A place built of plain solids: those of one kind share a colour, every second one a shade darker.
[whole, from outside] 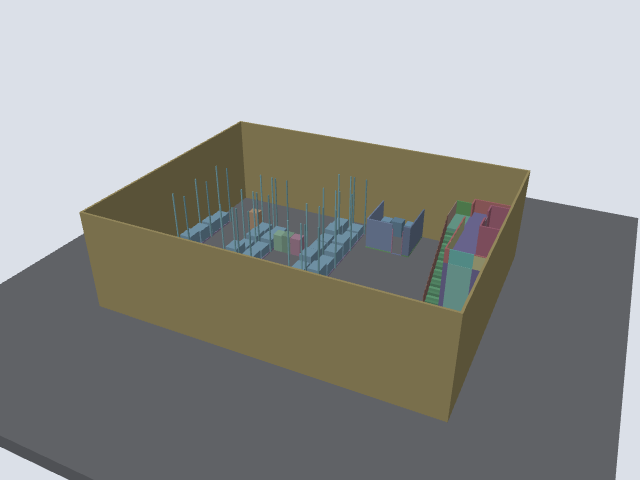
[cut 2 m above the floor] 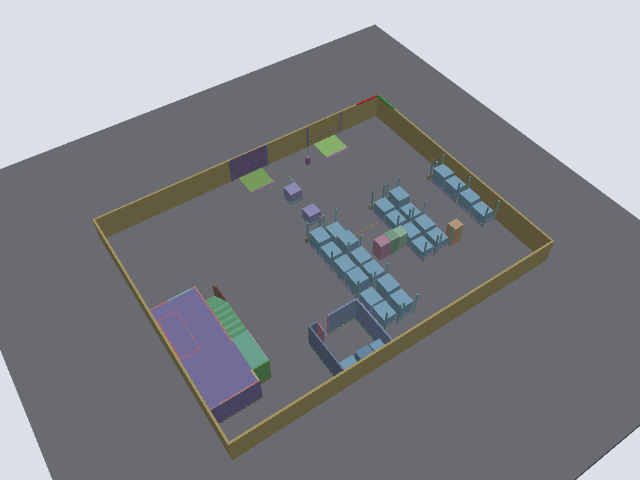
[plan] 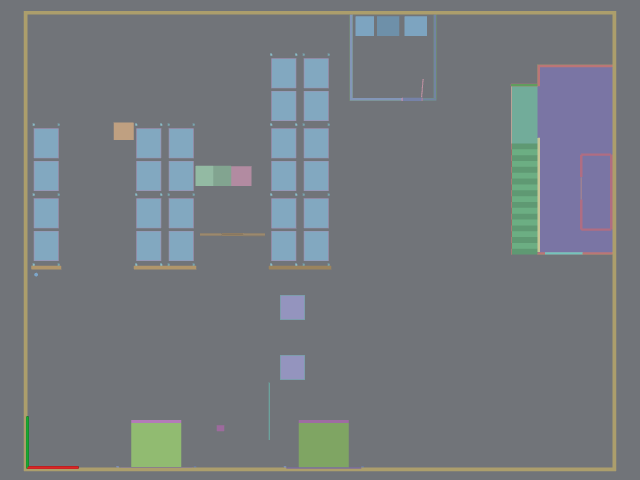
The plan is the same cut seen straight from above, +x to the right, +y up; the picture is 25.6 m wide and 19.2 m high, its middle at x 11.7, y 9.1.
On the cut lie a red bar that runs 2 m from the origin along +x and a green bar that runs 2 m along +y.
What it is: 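Racking aisles and the goods-in floor of a storage hall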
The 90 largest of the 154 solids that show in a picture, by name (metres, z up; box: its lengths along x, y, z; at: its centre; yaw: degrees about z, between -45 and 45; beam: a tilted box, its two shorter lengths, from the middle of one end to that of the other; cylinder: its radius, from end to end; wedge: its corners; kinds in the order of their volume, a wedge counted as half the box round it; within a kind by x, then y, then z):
{
 "mezz_deck_1": {"box": [3.0, 7.6, 4.2], "at": [21.9, 12.31, 2.05]},
 "wall_1": {"box": [0.15, 18.41, 7.1], "at": [-0.07, 9.06, 3.5]},
 "wall_2": {"box": [23.7, 0.15, 7.1], "at": [11.7, -0.07, 3.5]},
 "wall_3": {"box": [23.7, 0.15, 7.1], "at": [11.7, 18.19, 3.5]},
 "wall_4": {"box": [0.15, 18.41, 7.1], "at": [23.48, 9.06, 3.5]},
 "row_load_1": {"box": [0.95, 1.16, 1.13], "at": [0.75, 8.86, 0.7]},
 "row_load_2": {"box": [0.95, 1.16, 0.98], "at": [0.75, 10.17, 0.63]},
 "row_load_3": {"box": [0.95, 1.16, 0.94], "at": [0.75, 11.66, 0.61]},
 "row_load_4": {"box": [0.95, 1.16, 0.76], "at": [0.75, 12.97, 0.52]},
 "row_load_5": {"box": [0.95, 1.16, 1.13], "at": [4.85, 8.86, 0.71]},
 "row_load_6": {"box": [0.95, 1.16, 0.59], "at": [4.85, 10.17, 0.43]},
 "row_load_7": {"box": [0.95, 1.16, 0.76], "at": [4.85, 11.66, 0.52]},
 "row_load_8": {"box": [0.95, 1.16, 0.63], "at": [4.85, 12.97, 0.45]},
 "row_load_9": {"box": [0.95, 1.16, 0.79], "at": [6.15, 8.86, 0.53]},
 "row_load_10": {"box": [0.95, 1.16, 0.67], "at": [6.15, 10.17, 0.47]},
 "row_load_11": {"box": [0.95, 1.16, 0.78], "at": [6.15, 11.66, 0.53]},
 "row_load_12": {"box": [0.95, 1.16, 0.61], "at": [6.15, 12.97, 0.44]},
 "row_load_13": {"box": [0.95, 1.16, 0.79], "at": [10.25, 8.86, 0.54]},
 "row_load_14": {"box": [0.95, 1.16, 1.2], "at": [10.25, 10.17, 0.74]},
 "row_load_15": {"box": [0.95, 1.16, 0.98], "at": [10.25, 11.66, 0.63]},
 "row_load_16": {"box": [0.95, 1.16, 0.97], "at": [10.25, 12.97, 0.62]},
 "row_load_17": {"box": [0.95, 1.16, 1.13], "at": [10.25, 14.46, 0.71]},
 "row_load_18": {"box": [0.95, 1.16, 0.98], "at": [10.25, 15.77, 0.63]},
 "row_load_19": {"box": [0.95, 1.16, 1.13], "at": [11.55, 8.86, 0.7]},
 "row_load_20": {"box": [0.95, 1.16, 0.87], "at": [11.55, 10.17, 0.58]},
 "row_load_21": {"box": [0.95, 1.16, 1.06], "at": [11.55, 11.66, 0.67]},
 "row_load_22": {"box": [0.95, 1.16, 1.17], "at": [11.55, 12.97, 0.73]},
 "row_load_23": {"box": [0.95, 1.16, 0.69], "at": [11.55, 14.46, 0.49]},
 "row_load_24": {"box": [0.95, 1.16, 0.76], "at": [11.55, 15.77, 0.52]},
 "mezz_head_landing_1": {"box": [1.02, 2.29, 4.2], "at": [19.89, 14.1, 2.05]},
 "mezz_steps_1": {"box": [1.02, 0.24, 1.09], "at": [19.89, 9.57, 0.49]},
 "mezz_steps_2": {"box": [1.02, 0.24, 1.29], "at": [19.89, 9.8, 0.6]},
 "mezz_steps_3": {"box": [1.02, 0.24, 1.5], "at": [19.89, 10.04, 0.7]},
 "mezz_steps_4": {"box": [1.02, 0.24, 1.71], "at": [19.89, 10.27, 0.8]},
 "mezz_steps_5": {"box": [1.02, 0.24, 1.92], "at": [19.89, 10.51, 0.91]},
 "mezz_steps_6": {"box": [1.02, 0.24, 2.12], "at": [19.89, 10.74, 1.01]},
 "mezz_steps_7": {"box": [1.02, 0.24, 2.33], "at": [19.89, 10.97, 1.12]},
 "mezz_steps_8": {"box": [1.02, 0.24, 2.54], "at": [19.89, 11.21, 1.22]},
 "mezz_steps_9": {"box": [1.02, 0.24, 2.74], "at": [19.89, 11.44, 1.32]},
 "mezz_steps_10": {"box": [1.02, 0.24, 2.95], "at": [19.89, 11.68, 1.43]},
 "mezz_steps_11": {"box": [1.02, 0.24, 3.16], "at": [19.89, 11.91, 1.53]},
 "mezz_steps_12": {"box": [1.02, 0.24, 3.37], "at": [19.89, 12.14, 1.63]},
 "mezz_steps_13": {"box": [1.02, 0.24, 3.57], "at": [19.89, 12.38, 1.74]},
 "mezz_steps_14": {"box": [1.02, 0.24, 3.78], "at": [19.89, 12.61, 1.84]},
 "mezz_steps_15": {"box": [1.02, 0.24, 3.99], "at": [19.89, 12.85, 1.94]},
 "office_1": {"box": [0.1, 1.2, 6.7], "at": [22.15, 10.11, 3.3]},
 "office_2": {"box": [0.1, 0.9, 6.7], "at": [22.15, 12.06, 3.3]},
 "office_3": {"box": [1.2, 0.1, 6.7], "at": [22.75, 9.51, 3.3]},
 "office_4": {"box": [1.2, 0.1, 6.7], "at": [22.75, 12.51, 3.3]},
 "office_5": {"box": [0.1, 3.0, 6.7], "at": [23.35, 11.01, 3.3]},
 "mezz_par_whole_1": {"box": [0.1, 4.58, 5.2], "at": [20.45, 10.9, 2.55]},
 "mezz_par_whole_2": {"box": [0.1, 0.77, 5.2], "at": [20.45, 15.63, 2.55]},
 "mezz_par_whole_3": {"box": [3.0, 0.1, 5.2], "at": [21.9, 16.06, 2.55]},
 "mezz_par_whole_4": {"box": [1.2, 0.1, 5.2], "at": [22.8, 8.56, 2.55]},
 "row_pal_1": {"box": [1.0, 1.21, 0.19], "at": [0.75, 8.86, 0.04]},
 "row_pal_2": {"box": [1.0, 1.21, 0.19], "at": [0.75, 10.17, 0.04]},
 "row_pal_3": {"box": [1.0, 1.21, 0.19], "at": [0.75, 11.66, 0.04]},
 "row_pal_4": {"box": [1.0, 1.21, 0.19], "at": [0.75, 12.97, 0.04]},
 "row_pal_5": {"box": [1.0, 1.21, 0.19], "at": [4.85, 8.86, 0.04]},
 "row_pal_6": {"box": [1.0, 1.21, 0.19], "at": [4.85, 10.17, 0.04]},
 "row_pal_7": {"box": [1.0, 1.21, 0.19], "at": [4.85, 11.66, 0.04]},
 "row_pal_8": {"box": [1.0, 1.21, 0.19], "at": [4.85, 12.97, 0.04]},
 "row_pal_9": {"box": [1.0, 1.21, 0.19], "at": [6.15, 8.86, 0.04]},
 "row_pal_10": {"box": [1.0, 1.21, 0.19], "at": [6.15, 10.17, 0.04]},
 "row_pal_11": {"box": [1.0, 1.21, 0.19], "at": [6.15, 11.66, 0.04]},
 "row_pal_12": {"box": [1.0, 1.21, 0.19], "at": [6.15, 12.97, 0.04]},
 "row_pal_13": {"box": [1.0, 1.21, 0.19], "at": [10.25, 8.86, 0.04]},
 "row_pal_14": {"box": [1.0, 1.21, 0.19], "at": [11.55, 8.86, 0.04]},
 "mezz_par_1": {"box": [0.1, 4.58, 5.16], "at": [20.45, 10.9, 2.53]},
 "mezz_par_2": {"box": [1.2, 0.1, 5.16], "at": [22.8, 8.56, 2.53]},
 "room_stock_1": {"box": [0.74, 0.8, 1.2], "at": [13.49, 17.65, 0.55]},
 "room_stock_2": {"box": [0.89, 0.8, 1.34], "at": [14.42, 17.65, 0.62]},
 "room_stock_3": {"box": [0.9, 0.8, 1.24], "at": [15.53, 17.65, 0.57]},
 "room_wall_1": {"box": [0.1, 3.34, 2.55], "at": [12.95, 16.45, 1.23]},
 "room_wall_2": {"box": [2.06, 0.1, 2.55], "at": [13.93, 14.73, 1.23]},
 "room_wall_3": {"box": [0.1, 3.34, 2.55], "at": [16.3, 16.45, 1.23]},
 "narrow_pinch_stack_1": {"box": [0.72, 0.81, 1.41], "at": [7.08, 11.66, 0.66]},
 "narrow_pinch_stack_2": {"box": [0.72, 0.81, 1.5], "at": [7.79, 11.66, 0.7]},
 "lane_load_1": {"box": [0.95, 0.95, 0.82], "at": [10.6, 4.0, 0.55]},
 "lane_load_2": {"box": [0.95, 0.95, 0.72], "at": [10.6, 6.4, 0.5]},
 "left_cage_1": {"box": [0.8, 0.7, 1.75], "at": [3.85, 13.45, 0.82]},
 "narrow_pinch_cartons_1": {"box": [0.82, 0.8, 1.46], "at": [8.55, 11.66, 0.68]},
 "mezz_gate_base_1": {"box": [1.5, 0.1, 4.2], "at": [21.45, 8.56, 2.05]},
 "mezz_landing_whole_1": {"box": [1.06, 0.1, 5.2], "at": [19.87, 15.29, 2.55]},
 "mezz_landing_1": {"box": [1.06, 0.1, 5.16], "at": [19.87, 15.29, 2.53]},
 "mezz_rail_head_1": {"box": [0.04, 2.29, 5.2], "at": [19.36, 14.1, 2.55]},
 "shutter_1": {"box": [3.0, 0.05, 3.15], "at": [11.85, -0.03, 1.52]},
 "leveller_1": {"box": [2.0, 1.78, 0.07], "at": [5.15, 0.89, -0.02]},
 "leveller_2": {"box": [2.0, 1.78, 0.07], "at": [11.85, 0.89, -0.02]},
 "mezz_gate_1": {"box": [1.5, 0.05, 5.2], "at": [21.45, 8.56, 2.55]}
}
